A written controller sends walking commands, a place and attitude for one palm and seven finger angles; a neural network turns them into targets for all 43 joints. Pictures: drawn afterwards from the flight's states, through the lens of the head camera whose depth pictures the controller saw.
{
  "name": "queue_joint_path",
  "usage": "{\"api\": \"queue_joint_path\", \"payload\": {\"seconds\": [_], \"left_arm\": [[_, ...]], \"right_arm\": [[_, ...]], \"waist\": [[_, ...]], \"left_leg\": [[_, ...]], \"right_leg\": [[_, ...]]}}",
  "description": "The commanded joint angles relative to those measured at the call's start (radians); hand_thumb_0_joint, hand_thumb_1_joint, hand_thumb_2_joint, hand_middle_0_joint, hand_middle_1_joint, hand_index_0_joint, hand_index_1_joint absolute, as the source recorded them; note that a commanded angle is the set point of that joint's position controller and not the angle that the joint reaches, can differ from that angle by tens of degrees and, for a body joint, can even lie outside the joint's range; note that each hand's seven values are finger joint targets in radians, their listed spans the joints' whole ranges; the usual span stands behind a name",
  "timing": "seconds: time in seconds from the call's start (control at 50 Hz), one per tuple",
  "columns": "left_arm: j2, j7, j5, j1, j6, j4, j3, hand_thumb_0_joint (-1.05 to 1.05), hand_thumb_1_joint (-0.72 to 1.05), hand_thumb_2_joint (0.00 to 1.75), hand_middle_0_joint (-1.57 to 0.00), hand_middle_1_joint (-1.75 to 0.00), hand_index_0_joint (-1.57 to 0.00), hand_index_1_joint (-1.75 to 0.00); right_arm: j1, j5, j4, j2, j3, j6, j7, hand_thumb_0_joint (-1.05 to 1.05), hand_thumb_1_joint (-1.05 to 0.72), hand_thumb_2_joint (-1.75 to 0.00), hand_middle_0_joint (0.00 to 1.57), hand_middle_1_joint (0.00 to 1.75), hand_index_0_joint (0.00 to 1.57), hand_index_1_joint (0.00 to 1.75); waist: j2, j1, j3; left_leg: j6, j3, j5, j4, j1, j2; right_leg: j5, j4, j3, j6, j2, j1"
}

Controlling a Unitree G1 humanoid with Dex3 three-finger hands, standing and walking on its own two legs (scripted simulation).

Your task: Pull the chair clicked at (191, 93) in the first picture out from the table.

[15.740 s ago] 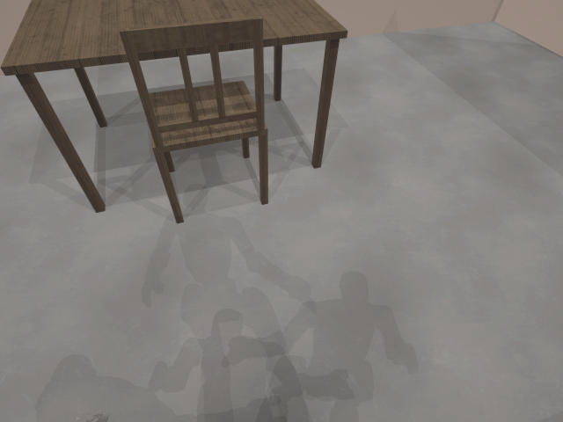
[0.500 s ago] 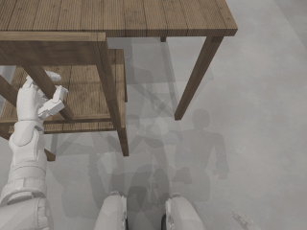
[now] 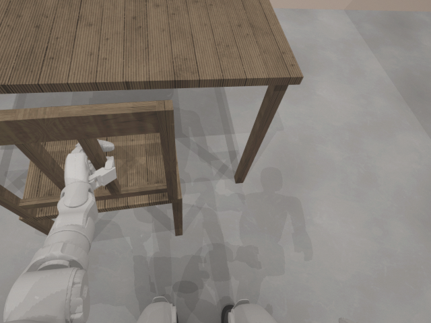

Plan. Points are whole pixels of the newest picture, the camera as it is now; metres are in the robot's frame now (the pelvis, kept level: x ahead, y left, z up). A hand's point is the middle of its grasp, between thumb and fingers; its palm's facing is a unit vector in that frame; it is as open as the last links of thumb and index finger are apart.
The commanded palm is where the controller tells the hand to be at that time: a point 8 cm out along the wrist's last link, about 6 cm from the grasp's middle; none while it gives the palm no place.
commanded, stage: step backward, pulling the chair out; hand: left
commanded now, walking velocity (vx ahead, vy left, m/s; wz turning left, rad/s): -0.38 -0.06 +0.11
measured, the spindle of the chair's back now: (55, 172) +0.43 +0.32 -0.08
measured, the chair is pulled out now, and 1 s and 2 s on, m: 0.05 0.18 0.18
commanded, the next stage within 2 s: none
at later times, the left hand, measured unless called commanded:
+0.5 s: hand (131, 214) +0.32 +0.15 -0.05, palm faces +0.16 -0.97 -0.20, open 5.4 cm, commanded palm +0.31 +0.19 -0.04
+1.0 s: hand (134, 222) +0.31 +0.14 -0.05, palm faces +0.13 -0.97 -0.22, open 5.4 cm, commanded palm +0.30 +0.18 -0.04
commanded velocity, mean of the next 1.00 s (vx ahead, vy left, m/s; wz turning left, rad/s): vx -0.38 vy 0.00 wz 0.10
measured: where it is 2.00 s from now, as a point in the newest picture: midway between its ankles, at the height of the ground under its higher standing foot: outside the picture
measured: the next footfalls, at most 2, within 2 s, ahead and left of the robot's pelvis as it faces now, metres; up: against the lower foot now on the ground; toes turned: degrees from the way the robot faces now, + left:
none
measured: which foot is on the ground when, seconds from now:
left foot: down 0.00-1.00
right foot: down 0.00-1.00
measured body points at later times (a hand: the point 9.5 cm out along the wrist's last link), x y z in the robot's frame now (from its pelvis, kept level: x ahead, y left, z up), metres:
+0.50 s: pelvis -0.07 -0.03 +0.00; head +0.02 -0.03 +0.44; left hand +0.31 +0.20 -0.03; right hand +0.02 -0.30 -0.13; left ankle +0.04 +0.10 -0.71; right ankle +0.02 -0.14 -0.71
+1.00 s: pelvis -0.07 -0.03 +0.00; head +0.00 -0.04 +0.44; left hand +0.29 +0.19 -0.03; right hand +0.02 -0.29 -0.13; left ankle +0.04 +0.10 -0.71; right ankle +0.02 -0.14 -0.71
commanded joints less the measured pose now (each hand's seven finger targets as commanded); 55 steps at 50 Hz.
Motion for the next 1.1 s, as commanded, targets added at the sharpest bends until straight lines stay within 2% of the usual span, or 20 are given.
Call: {"api": "queue_joint_path", "payload": {"seconds": [0.0,0.06,0.12,0.16,0.2,0.26,0.28,0.32,0.36,0.42,0.5,0.56,0.6,0.72,0.78,0.9,0.94,1.02,1.04,1.08], "left_arm": [[0.169,0.012,0.052,-0.218,-0.02,-0.202,-0.05,0.0,0.9,0.9,-0.5,-1.45,-0.5,-1.45],[0.172,0.014,0.052,-0.205,-0.018,-0.199,-0.051,0.0,0.9,0.9,-0.5,-1.45,-0.5,-1.45],[0.169,0.019,0.047,-0.257,-0.027,-0.199,-0.065,0.0,0.9,0.9,-0.5,-1.45,-0.5,-1.45],[0.176,0.026,0.051,-0.265,-0.029,-0.175,-0.067,0.0,0.9,0.9,-0.5,-1.45,-0.5,-1.45],[0.166,0.028,0.046,-0.292,-0.037,-0.168,-0.08,0.0,0.9,0.9,-0.5,-1.45,-0.5,-1.45],[0.166,0.034,0.043,-0.31,-0.046,-0.148,-0.086,0.0,0.9,0.9,-0.5,-1.45,-0.5,-1.45],[0.166,0.037,0.046,-0.311,-0.048,-0.144,-0.091,0.0,0.9,0.9,-0.5,-1.45,-0.5,-1.45],[0.167,0.042,0.045,-0.322,-0.052,-0.135,-0.096,0.0,0.9,0.9,-0.5,-1.45,-0.5,-1.45],[0.178,0.049,0.046,-0.328,-0.056,-0.128,-0.1,0.0,0.9,0.9,-0.5,-1.45,-0.5,-1.45],[0.183,0.059,0.045,-0.35,-0.063,-0.122,-0.109,0.0,0.9,0.9,-0.5,-1.45,-0.5,-1.45],[0.169,0.066,0.045,-0.374,-0.068,-0.112,-0.128,0.0,0.9,0.9,-0.5,-1.45,-0.5,-1.45],[0.157,0.067,0.043,-0.371,-0.07,-0.1,-0.137,0.0,0.9,0.9,-0.5,-1.45,-0.5,-1.45],[0.145,0.065,0.038,-0.378,-0.071,-0.1,-0.146,0.0,0.9,0.9,-0.5,-1.45,-0.5,-1.45],[0.116,0.058,0.03,-0.379,-0.076,-0.107,-0.163,0.0,0.9,0.9,-0.5,-1.45,-0.5,-1.45],[0.106,0.052,0.034,-0.38,-0.078,-0.107,-0.161,0.0,0.9,0.9,-0.5,-1.45,-0.5,-1.45],[0.119,0.046,0.041,-0.396,-0.078,-0.1,-0.152,0.0,0.9,0.9,-0.5,-1.45,-0.5,-1.45],[0.142,0.05,0.042,-0.388,-0.079,-0.096,-0.136,0.0,0.9,0.9,-0.5,-1.45,-0.5,-1.45],[0.146,0.053,0.048,-0.396,-0.082,-0.096,-0.142,0.0,0.9,0.9,-0.5,-1.45,-0.5,-1.45],[0.169,0.057,0.049,-0.393,-0.081,-0.092,-0.127,0.0,0.9,0.9,-0.5,-1.45,-0.5,-1.45],[0.156,0.057,0.051,-0.389,-0.081,-0.087,-0.135,0.0,0.9,0.9,-0.5,-1.45,-0.5,-1.45]], "right_arm": [[0.05,0.0,-0.061,-0.155,-0.057,-0.028,-0.009,0.0,-0.9,-0.9,0.2,0.3,0.2,0.3],[0.037,0.001,-0.056,-0.16,-0.06,-0.03,-0.016,0.0,-0.9,-0.9,0.2,0.3,0.2,0.3],[0.028,0.01,-0.044,-0.155,-0.059,-0.037,-0.026,0.0,-0.9,-0.9,0.2,0.3,0.2,0.3],[0.029,0.011,-0.03,-0.157,-0.059,-0.043,-0.033,0.0,-0.9,-0.9,0.2,0.3,0.2,0.3],[0.017,0.016,-0.021,-0.152,-0.056,-0.051,-0.035,0.0,-0.9,-0.9,0.2,0.3,0.2,0.3],[0.005,0.021,-0.01,-0.149,-0.053,-0.064,-0.042,0.0,-0.9,-0.9,0.2,0.3,0.2,0.3],[-0.002,0.022,-0.006,-0.145,-0.052,-0.069,-0.042,0.0,-0.9,-0.9,0.2,0.3,0.2,0.3],[-0.009,0.028,-0.002,-0.138,-0.049,-0.077,-0.045,0.0,-0.9,-0.9,0.2,0.3,0.2,0.3],[-0.014,0.033,0.001,-0.14,-0.046,-0.082,-0.05,0.0,-0.9,-0.9,0.2,0.3,0.2,0.3],[-0.027,0.038,0.004,-0.132,-0.041,-0.094,-0.054,0.0,-0.9,-0.9,0.2,0.3,0.2,0.3],[-0.03,0.041,0.015,-0.135,-0.038,-0.11,-0.061,0.0,-0.9,-0.9,0.2,0.3,0.2,0.3],[-0.033,0.041,0.022,-0.14,-0.038,-0.12,-0.067,0.0,-0.9,-0.9,0.2,0.3,0.2,0.3],[-0.039,0.044,0.019,-0.141,-0.037,-0.127,-0.068,0.0,-0.9,-0.9,0.2,0.3,0.2,0.3],[-0.046,0.041,0.023,-0.148,-0.037,-0.146,-0.075,0.0,-0.9,-0.9,0.2,0.3,0.2,0.3],[-0.042,0.034,0.03,-0.147,-0.041,-0.152,-0.076,0.0,-0.9,-0.9,0.2,0.3,0.2,0.3],[-0.038,0.029,0.035,-0.138,-0.041,-0.158,-0.075,0.0,-0.9,-0.9,0.2,0.3,0.2,0.3],[-0.04,0.029,0.034,-0.14,-0.044,-0.16,-0.076,0.0,-0.9,-0.9,0.2,0.3,0.2,0.3],[-0.035,0.031,0.036,-0.126,-0.039,-0.162,-0.075,0.0,-0.9,-0.9,0.2,0.3,0.2,0.3],[-0.034,0.03,0.036,-0.135,-0.042,-0.164,-0.077,0.0,-0.9,-0.9,0.2,0.3,0.2,0.3],[-0.03,0.03,0.04,-0.133,-0.038,-0.164,-0.077,0.0,-0.9,-0.9,0.2,0.3,0.2,0.3]], "waist": [[0.303,0.053,-0.474],[0.25,0.048,-0.452],[0.218,0.032,-0.433],[0.24,0.032,-0.424],[0.206,0.028,-0.412],[0.201,0.029,-0.39],[0.195,0.031,-0.389],[0.132,0.03,-0.384],[0.133,0.031,-0.368],[0.075,0.03,-0.347],[0.063,0.034,-0.335],[0.089,0.042,-0.328],[0.077,0.043,-0.321],[0.139,0.054,-0.317],[0.165,0.056,-0.34],[0.111,0.054,-0.344],[0.096,0.051,-0.346],[0.035,0.047,-0.348],[0.047,0.047,-0.342],[0.054,0.048,-0.34]], "left_leg": [[-0.002,-0.164,0.651,-0.129,0.509,0.11],[0.004,-0.159,0.539,-0.154,0.444,0.109],[0.008,-0.139,0.433,-0.163,0.4,0.102],[0.008,-0.141,0.378,-0.177,0.391,0.099],[0.015,-0.142,0.3,-0.191,0.364,0.097],[0.019,-0.145,0.183,-0.212,0.332,0.091],[0.019,-0.137,0.146,-0.212,0.319,0.085],[0.015,-0.115,0.084,-0.202,0.295,0.065],[0.01,-0.103,0.027,-0.202,0.292,0.052],[0.001,-0.073,-0.054,-0.179,0.292,0.022],[-0.004,-0.07,-0.046,-0.19,0.328,0.014],[0.002,-0.093,-0.021,-0.225,0.335,0.027],[0.008,-0.106,-0.059,-0.241,0.334,0.032],[0.02,-0.148,-0.036,-0.286,0.336,0.063],[0.025,-0.169,0.039,-0.285,0.349,0.083],[0.015,-0.141,0.052,-0.232,0.31,0.069],[0.011,-0.124,0.031,-0.213,0.311,0.056],[-0.004,-0.087,0.006,-0.173,0.311,0.025],[-0.008,-0.082,0.014,-0.166,0.32,0.018],[-0.008,-0.089,0.04,-0.179,0.332,0.022]], "right_leg": [[0.169,-0.029,-0.005,-0.009,0.012,0.085],[0.19,-0.045,-0.002,-0.008,0.009,0.13],[0.202,-0.065,0.008,-0.002,-0.003,0.147],[0.17,-0.065,0.011,-0.003,-0.008,0.142],[0.129,-0.07,0.015,0.001,-0.012,0.149],[0.069,-0.081,0.024,0.0,-0.019,0.156],[0.058,-0.09,0.035,0.0,-0.027,0.166],[0.028,-0.12,0.053,0.002,-0.048,0.18],[-0.015,-0.145,0.066,0.001,-0.067,0.171],[-0.088,-0.205,0.1,-0.001,-0.107,0.164],[-0.108,-0.234,0.098,0.0,-0.123,0.161],[-0.102,-0.217,0.081,0.004,-0.104,0.173],[-0.146,-0.22,0.079,0.003,-0.095,0.174],[-0.119,-0.155,0.052,-0.003,-0.055,0.184],[-0.064,-0.106,0.039,-0.004,-0.039,0.189],[-0.059,-0.117,0.062,-0.003,-0.06,0.182],[-0.073,-0.142,0.08,-0.003,-0.076,0.174],[-0.087,-0.193,0.11,-0.003,-0.119,0.181],[-0.085,-0.202,0.115,-0.005,-0.128,0.171],[-0.063,-0.194,0.1,-0.002,-0.123,0.175]]}}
